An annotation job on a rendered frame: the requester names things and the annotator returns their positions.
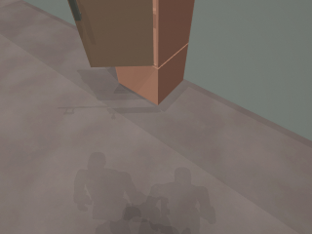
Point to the handle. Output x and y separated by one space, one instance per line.
75 10

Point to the cupboard door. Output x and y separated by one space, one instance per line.
116 33

